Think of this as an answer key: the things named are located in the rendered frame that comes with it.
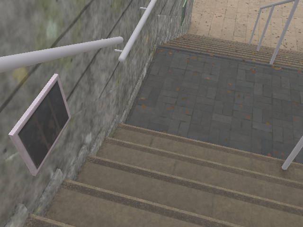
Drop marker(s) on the stairs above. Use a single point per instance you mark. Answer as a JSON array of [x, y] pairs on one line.
[[240, 50], [146, 178]]

